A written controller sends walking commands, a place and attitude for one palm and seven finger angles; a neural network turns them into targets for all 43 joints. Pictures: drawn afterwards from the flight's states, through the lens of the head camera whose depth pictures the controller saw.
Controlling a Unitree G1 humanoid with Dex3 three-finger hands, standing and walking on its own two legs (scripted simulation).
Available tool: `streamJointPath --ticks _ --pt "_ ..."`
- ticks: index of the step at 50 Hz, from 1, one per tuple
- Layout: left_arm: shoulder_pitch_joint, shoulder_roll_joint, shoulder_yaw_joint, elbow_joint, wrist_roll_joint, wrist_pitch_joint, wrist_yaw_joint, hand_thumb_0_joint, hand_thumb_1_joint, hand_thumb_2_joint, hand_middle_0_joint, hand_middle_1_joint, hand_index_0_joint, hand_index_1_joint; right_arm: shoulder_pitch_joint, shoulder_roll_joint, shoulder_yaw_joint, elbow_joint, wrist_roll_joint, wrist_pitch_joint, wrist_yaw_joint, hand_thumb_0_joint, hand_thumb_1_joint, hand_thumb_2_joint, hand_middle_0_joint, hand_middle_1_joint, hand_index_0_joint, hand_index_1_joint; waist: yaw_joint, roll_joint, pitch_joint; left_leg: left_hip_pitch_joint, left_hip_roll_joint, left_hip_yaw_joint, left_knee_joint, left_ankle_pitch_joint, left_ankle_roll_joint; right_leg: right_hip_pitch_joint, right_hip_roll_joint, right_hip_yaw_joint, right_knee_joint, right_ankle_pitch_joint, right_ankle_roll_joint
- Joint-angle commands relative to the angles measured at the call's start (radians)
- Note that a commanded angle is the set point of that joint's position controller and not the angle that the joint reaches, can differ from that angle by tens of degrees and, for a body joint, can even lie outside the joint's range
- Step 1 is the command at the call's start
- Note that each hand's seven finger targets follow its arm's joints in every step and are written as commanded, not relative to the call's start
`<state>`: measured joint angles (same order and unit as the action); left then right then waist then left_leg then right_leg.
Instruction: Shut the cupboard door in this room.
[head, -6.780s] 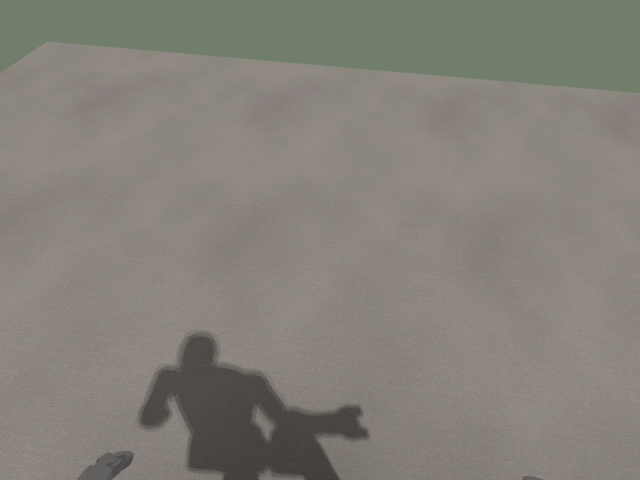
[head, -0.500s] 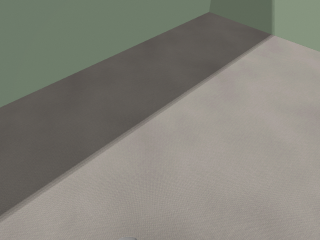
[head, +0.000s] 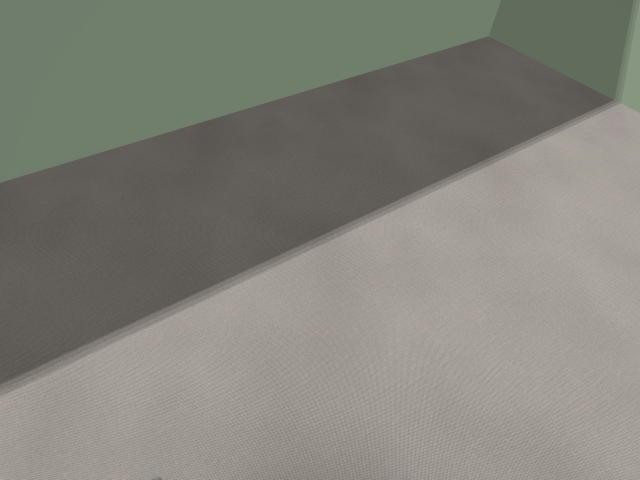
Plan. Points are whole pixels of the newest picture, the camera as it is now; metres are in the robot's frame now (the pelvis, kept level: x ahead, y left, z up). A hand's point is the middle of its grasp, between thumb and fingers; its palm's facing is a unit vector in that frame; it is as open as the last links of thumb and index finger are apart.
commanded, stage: turn or walk to find it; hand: left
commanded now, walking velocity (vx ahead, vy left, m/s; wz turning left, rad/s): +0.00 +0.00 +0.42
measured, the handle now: out of the picture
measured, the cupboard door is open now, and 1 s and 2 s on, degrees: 78 78 78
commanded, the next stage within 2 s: none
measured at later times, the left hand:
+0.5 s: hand out of the picture -0.03 +0.16 -0.16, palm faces +0.27 -0.93 -0.25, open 7.4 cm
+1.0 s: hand out of the picture -0.09 +0.22 -0.16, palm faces +0.43 -0.87 -0.25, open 7.4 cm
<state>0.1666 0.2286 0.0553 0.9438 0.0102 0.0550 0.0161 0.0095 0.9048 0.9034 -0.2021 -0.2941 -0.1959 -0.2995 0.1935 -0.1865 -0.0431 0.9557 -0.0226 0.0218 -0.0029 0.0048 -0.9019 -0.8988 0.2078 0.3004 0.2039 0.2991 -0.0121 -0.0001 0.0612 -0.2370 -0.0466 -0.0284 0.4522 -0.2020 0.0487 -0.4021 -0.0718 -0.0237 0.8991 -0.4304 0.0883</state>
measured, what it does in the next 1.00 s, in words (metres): steps on the spot, turning left: right foot, then left foot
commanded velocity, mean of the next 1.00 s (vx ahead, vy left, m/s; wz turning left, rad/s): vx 0.00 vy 0.00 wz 0.42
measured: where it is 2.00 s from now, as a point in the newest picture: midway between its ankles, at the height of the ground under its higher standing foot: outside the picture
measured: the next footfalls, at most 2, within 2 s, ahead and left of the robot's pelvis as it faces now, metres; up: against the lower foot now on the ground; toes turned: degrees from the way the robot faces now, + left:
right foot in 0.14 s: +0.04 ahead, -0.14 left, +0.00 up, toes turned +0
left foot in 0.64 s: -0.07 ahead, +0.11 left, +0.00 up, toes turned +22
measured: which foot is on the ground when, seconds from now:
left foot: down 0.00-0.14, up 0.16-0.62, down 0.64-1.00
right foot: up 0.00-0.12, down 0.14-0.64, up 0.66-1.00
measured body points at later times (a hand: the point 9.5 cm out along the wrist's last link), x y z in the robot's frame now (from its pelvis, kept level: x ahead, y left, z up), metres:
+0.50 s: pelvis -0.04 -0.04 +0.00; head -0.02 -0.06 +0.45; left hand -0.04 +0.21 -0.14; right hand +0.04 -0.29 -0.16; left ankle -0.11 +0.11 -0.68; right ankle +0.00 -0.14 -0.74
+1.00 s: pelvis -0.08 +0.00 +0.00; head -0.06 +0.02 +0.45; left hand -0.11 +0.27 -0.14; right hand +0.08 -0.19 -0.14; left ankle -0.11 +0.09 -0.74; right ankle -0.03 -0.14 -0.69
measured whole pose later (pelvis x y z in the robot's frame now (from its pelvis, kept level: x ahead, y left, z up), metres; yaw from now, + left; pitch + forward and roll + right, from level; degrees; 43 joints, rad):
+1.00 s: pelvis -0.08 +0.00 +0.00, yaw +24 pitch +0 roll +0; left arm 0.16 0.23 0.06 0.95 0.01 0.06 0.02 0.01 0.90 0.90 -0.20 -0.29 -0.20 -0.30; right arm 0.20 -0.18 -0.04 0.96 -0.02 0.02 -0.01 0.00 -0.90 -0.90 0.21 0.30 0.20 0.30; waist -0.01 -0.01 0.06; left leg -0.23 -0.04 -0.03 0.45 -0.21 0.05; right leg -0.41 -0.07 -0.02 0.93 -0.43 0.09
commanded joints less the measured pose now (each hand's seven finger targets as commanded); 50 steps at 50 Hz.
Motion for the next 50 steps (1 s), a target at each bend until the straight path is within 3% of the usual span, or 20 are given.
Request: streamJointPath --ticks 1,3,5,6,7,8,10,11,13,21,26,29,30,31,32,33,35,38,42,50 --pt "-0.011 0.064 0.012 -0.089 -0.002 -0.03 0.007 0.0 0.9 0.9 -0.2 -0.3 -0.2 -0.3 0.049 -0.213 -0.059 -0.054 -0.005 -0.003 -0.012 0.0 -0.9 -0.9 0.2 0.3 0.2 0.3 -0.02 0.153 -0.096 0.086 0.265 -0.308 -0.087 0.391 0.124 0.021 0.029 -0.004 -0.148 -0.007 -0.018" --pt "0.031 0.066 0.014 -0.081 -0.005 -0.035 0.009 0.0 0.9 0.9 -0.2 -0.3 -0.2 -0.3 0.034 -0.208 -0.061 -0.059 -0.004 0.0 -0.009 0.0 -0.9 -0.9 0.2 0.3 0.2 0.3 0.001 0.151 -0.112 0.032 0.239 -0.313 -0.069 0.354 0.107 0.113 0.045 -0.013 -0.26 0.064 -0.026" --pt "0.086 0.083 0.02 -0.067 -0.004 -0.046 0.013 0.0 0.9 0.9 -0.2 -0.3 -0.2 -0.3 0.02 -0.188 -0.061 -0.065 0.005 0.001 -0.005 0.0 -0.9 -0.9 0.2 0.3 0.2 0.3 0.037 0.099 -0.13 -0.084 0.184 -0.289 -0.005 0.231 0.051 0.29 0.022 -0.008 -0.483 0.222 -0.035" --pt "0.112 0.144 0.03 -0.066 0.007 -0.057 0.019 0.0 0.9 0.9 -0.2 -0.3 -0.2 -0.3 0.038 -0.142 -0.056 -0.071 0.014 0.0 0.001 0.0 -0.9 -0.9 0.2 0.3 0.2 0.3 0.046 -0.051 -0.151 -0.231 0.112 -0.217 0.113 0.049 -0.006 0.438 -0.119 0.127 -0.583 0.222 -0.071" --pt "0.126 0.225 0.047 -0.069 0.019 -0.063 0.024 0.0 0.9 0.9 -0.2 -0.3 -0.2 -0.3 0.03 -0.086 -0.044 -0.099 0.013 -0.001 0.003 0.0 -0.9 -0.9 0.2 0.3 0.2 0.3 0.059 -0.303 -0.128 -0.386 -0.033 -0.038 0.345 -0.311 -0.076 0.464 -0.365 0.371 -0.624 0.321 -0.179" --pt "0.113 0.224 0.04 -0.084 0.009 -0.056 0.024 0.0 0.9 0.9 -0.2 -0.3 -0.2 -0.3 0.012 -0.144 -0.061 -0.096 0.003 0.011 0.0 0.0 -0.9 -0.9 0.2 0.3 0.2 0.3 0.062 -0.22 -0.11 -0.34 0.002 -0.064 0.532 -0.38 -0.075 0.304 -0.425 0.35 -0.632 0.349 -0.249" --pt "-0.018 0.157 0.034 -0.112 0.005 -0.057 0.024 0.0 0.9 0.9 -0.2 -0.3 -0.2 -0.3 0.054 -0.146 -0.072 -0.047 -0.004 0.037 0.01 0.0 -0.9 -0.9 0.2 0.3 0.2 0.3 0.001 -0.174 -0.025 -0.311 0.033 -0.079 0.715 -0.257 -0.079 0.148 -0.307 0.24 -0.679 0.13 -0.221" --pt "-0.053 0.134 0.023 -0.121 0.003 -0.055 0.024 0.0 0.9 0.9 -0.2 -0.3 -0.2 -0.3 0.078 -0.138 -0.071 -0.03 -0.004 0.041 0.016 0.0 -0.9 -0.9 0.2 0.3 0.2 0.3 -0.024 -0.126 0.004 -0.31 0.048 -0.063 0.749 -0.208 -0.083 0.123 -0.267 0.175 -0.667 0.14 -0.192" --pt "-0.043 0.107 0.015 -0.117 0.003 -0.065 0.018 0.0 0.9 0.9 -0.2 -0.3 -0.2 -0.3 0.115 -0.121 -0.065 -0.007 -0.004 0.045 0.021 0.0 -0.9 -0.9 0.2 0.3 0.2 0.3 -0.027 -0.141 0.002 -0.312 0.054 -0.028 0.786 -0.129 -0.104 0.149 -0.212 0.063 -0.648 0.22 -0.167" --pt "0.077 0.134 0.027 -0.064 0.015 -0.064 0.021 0.0 0.9 0.9 -0.2 -0.3 -0.2 -0.3 0.024 -0.116 -0.052 -0.022 0.001 0.044 0.02 0.0 -0.9 -0.9 0.2 0.3 0.2 0.3 0.034 -0.163 -0.006 -0.289 0.097 0.017 0.599 -0.194 -0.131 0.245 -0.271 0.038 -0.631 0.246 -0.211" --pt "0.119 0.175 0.043 -0.038 0.025 -0.056 0.017 0.0 0.9 0.9 -0.2 -0.3 -0.2 -0.3 -0.026 -0.093 -0.035 -0.042 0.014 0.023 0.017 0.0 -0.9 -0.9 0.2 0.3 0.2 0.3 0.065 -0.202 -0.062 -0.176 0.087 0.081 0.318 -0.289 -0.111 0.301 -0.303 0.018 -0.538 0.451 -0.239" --pt "0.093 0.187 0.045 -0.028 0.017 -0.05 0.014 0.0 0.9 0.9 -0.2 -0.3 -0.2 -0.3 0.06 -0.1 -0.031 -0.022 0.015 0.008 0.01 0.0 -0.9 -0.9 0.2 0.3 0.2 0.3 0.013 -0.185 -0.12 -0.012 0.066 0.115 0.08 -0.123 -0.097 0.265 -0.279 -0.054 -0.421 0.501 -0.181" --pt "0.085 0.167 0.043 -0.031 0.007 -0.043 0.012 0.0 0.9 0.9 -0.2 -0.3 -0.2 -0.3 0.098 -0.125 -0.037 -0.01 0.014 -0.001 0.011 0.0 -0.9 -0.9 0.2 0.3 0.2 0.3 -0.012 -0.096 -0.138 0.108 0.084 0.088 -0.052 0.013 -0.084 0.185 -0.246 -0.099 -0.325 0.431 -0.13" --pt "0.098 0.117 0.033 -0.05 -0.002 -0.035 0.009 0.0 0.9 0.9 -0.2 -0.3 -0.2 -0.3 0.121 -0.205 -0.051 -0.014 0.008 -0.01 0.01 0.0 -0.9 -0.9 0.2 0.3 0.2 0.3 -0.025 0.138 -0.156 0.227 0.253 -0.137 -0.141 0.132 -0.027 0.004 -0.141 -0.152 -0.137 0.193 -0.063" --pt "0.058 0.06 0.013 -0.088 0.002 -0.027 0.005 0.0 0.9 0.9 -0.2 -0.3 -0.2 -0.3 0.139 -0.288 -0.07 -0.019 0.004 -0.007 0.001 0.0 -0.9 -0.9 0.2 0.3 0.2 0.3 -0.042 0.337 -0.111 0.217 0.439 -0.346 -0.163 0.404 0.075 -0.179 -0.046 -0.135 0.032 -0.196 -0.01" --pt "0.02 0.089 0.015 -0.089 0.008 -0.016 0.007 0.0 0.9 0.9 -0.2 -0.3 -0.2 -0.3 0.137 -0.291 -0.069 -0.013 0.001 0.001 -0.001 0.0 -0.9 -0.9 0.2 0.3 0.2 0.3 -0.052 0.223 -0.099 0.136 0.466 -0.295 -0.148 0.366 0.13 -0.136 -0.059 -0.055 0.132 -0.181 -0.029" --pt "-0.016 0.095 0.027 -0.064 0.01 -0.005 0.003 0.0 0.9 0.9 -0.2 -0.3 -0.2 -0.3 0.044 -0.232 -0.052 -0.028 -0.002 -0.003 -0.016 0.0 -0.9 -0.9 0.2 0.3 0.2 0.3 -0.026 0.249 -0.018 0.034 0.349 -0.236 -0.175 0.226 0.095 -0.15 -0.06 -0.008 0.199 -0.059 -0.027" --pt "0.046 0.092 0.025 -0.028 0.01 -0.017 -0.008 0.0 0.9 0.9 -0.2 -0.3 -0.2 -0.3 -0.005 -0.206 -0.037 -0.045 0.003 -0.016 -0.02 0.0 -0.9 -0.9 0.2 0.3 0.2 0.3 0.01 0.152 -0.04 0.101 0.281 -0.156 -0.145 0.337 0.079 -0.158 -0.042 -0.008 0.225 0.046 -0.011" --pt "0.031 0.089 0.02 -0.036 0.006 -0.021 -0.003 0.0 0.9 0.9 -0.2 -0.3 -0.2 -0.3 0.049 -0.204 -0.043 -0.037 0.007 -0.021 -0.021 0.0 -0.9 -0.9 0.2 0.3 0.2 0.3 -0.008 0.112 -0.098 0.2 0.278 -0.172 -0.114 0.475 0.099 -0.158 -0.029 0.002 0.177 0.048 0.006" --pt "-0.033 0.061 0.011 -0.083 -0.002 -0.025 0.007 0.0 0.9 0.9 -0.2 -0.3 -0.2 -0.3 0.058 -0.21 -0.056 -0.045 -0.005 -0.006 -0.015 0.0 -0.9 -0.9 0.2 0.3 0.2 0.3 -0.025 0.151 -0.086 0.111 0.282 -0.296 -0.098 0.391 0.129 -0.029 0.01 0.004 -0.075 -0.024 -0.009"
